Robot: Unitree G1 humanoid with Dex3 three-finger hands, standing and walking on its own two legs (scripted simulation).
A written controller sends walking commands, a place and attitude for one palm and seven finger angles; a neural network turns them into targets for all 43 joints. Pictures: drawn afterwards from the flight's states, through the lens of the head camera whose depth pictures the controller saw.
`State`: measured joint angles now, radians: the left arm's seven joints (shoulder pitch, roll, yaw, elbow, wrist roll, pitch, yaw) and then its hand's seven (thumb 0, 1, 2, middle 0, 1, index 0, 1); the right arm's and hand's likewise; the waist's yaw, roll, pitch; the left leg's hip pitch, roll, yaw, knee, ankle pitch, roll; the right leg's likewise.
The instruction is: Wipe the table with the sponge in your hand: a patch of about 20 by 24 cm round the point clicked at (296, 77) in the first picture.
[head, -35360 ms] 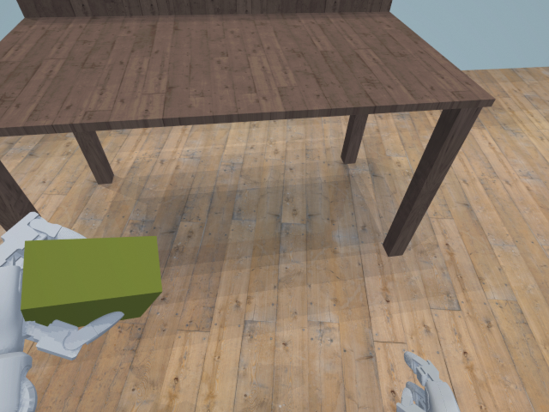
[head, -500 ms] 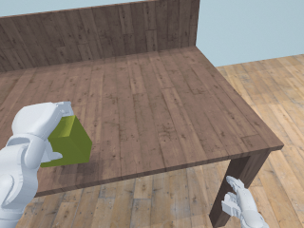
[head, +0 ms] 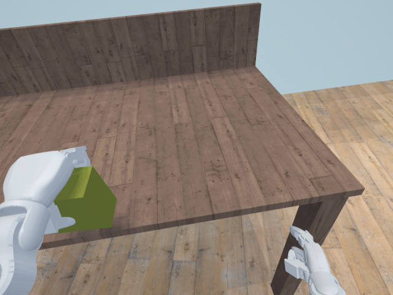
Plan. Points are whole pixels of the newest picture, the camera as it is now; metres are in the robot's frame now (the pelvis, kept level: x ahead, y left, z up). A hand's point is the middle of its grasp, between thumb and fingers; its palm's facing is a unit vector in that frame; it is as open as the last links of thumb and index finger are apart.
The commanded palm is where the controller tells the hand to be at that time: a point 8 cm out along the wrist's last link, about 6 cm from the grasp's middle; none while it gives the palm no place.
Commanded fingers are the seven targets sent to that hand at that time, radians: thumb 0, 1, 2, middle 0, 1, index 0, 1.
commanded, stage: bring the sponge back beside the body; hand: left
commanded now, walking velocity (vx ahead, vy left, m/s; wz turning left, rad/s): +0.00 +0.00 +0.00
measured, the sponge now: (74, 206) +0.19 +0.29 +0.12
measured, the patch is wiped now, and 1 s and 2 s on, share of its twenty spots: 1.00 1.00 1.00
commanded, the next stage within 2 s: step back with the hand held close in 0.34 s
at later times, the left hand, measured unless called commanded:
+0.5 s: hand (61, 182) +0.20 +0.28 +0.19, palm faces +0.26 -0.21 -0.94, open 10.3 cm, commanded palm +0.16 +0.28 +0.24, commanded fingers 0.00 0.10 1.30 -1.20 -1.60 -1.20 -1.60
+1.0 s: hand (68, 173) +0.19 +0.24 +0.23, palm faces +0.42 -0.74 -0.52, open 10.3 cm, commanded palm +0.12 +0.29 +0.24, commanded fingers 0.00 0.10 1.30 -1.20 -1.60 -1.20 -1.60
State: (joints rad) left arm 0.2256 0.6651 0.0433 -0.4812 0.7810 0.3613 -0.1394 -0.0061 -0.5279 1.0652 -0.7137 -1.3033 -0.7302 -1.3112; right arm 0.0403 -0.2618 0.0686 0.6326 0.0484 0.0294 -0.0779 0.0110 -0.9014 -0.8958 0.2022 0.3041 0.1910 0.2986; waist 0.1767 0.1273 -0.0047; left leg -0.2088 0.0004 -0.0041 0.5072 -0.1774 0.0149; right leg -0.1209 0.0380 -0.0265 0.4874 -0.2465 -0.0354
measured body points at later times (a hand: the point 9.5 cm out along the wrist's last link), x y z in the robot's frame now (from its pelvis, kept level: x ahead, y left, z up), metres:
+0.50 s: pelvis +0.00 +0.00 +0.00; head -0.05 -0.05 +0.45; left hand +0.18 +0.29 +0.24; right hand +0.26 -0.19 -0.05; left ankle +0.07 +0.11 -0.73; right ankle +0.02 -0.10 -0.74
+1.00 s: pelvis -0.03 +0.00 -0.01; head -0.01 +0.00 +0.44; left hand +0.16 +0.28 +0.25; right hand +0.11 -0.24 -0.11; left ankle +0.01 +0.11 -0.73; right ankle +0.02 -0.10 -0.74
